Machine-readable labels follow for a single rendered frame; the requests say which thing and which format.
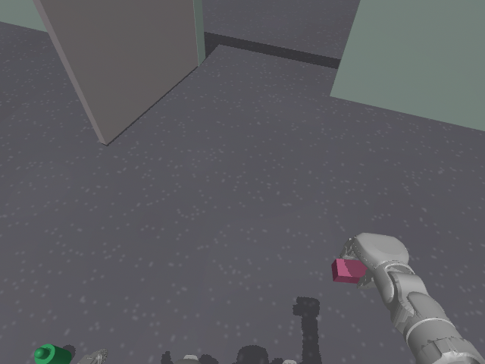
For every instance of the right robot arm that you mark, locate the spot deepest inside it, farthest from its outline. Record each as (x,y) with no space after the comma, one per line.
(426,329)

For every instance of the right robot hand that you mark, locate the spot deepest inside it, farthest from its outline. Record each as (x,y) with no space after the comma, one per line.
(373,250)

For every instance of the left robot hand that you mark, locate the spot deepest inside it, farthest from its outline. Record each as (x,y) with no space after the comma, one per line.
(97,357)

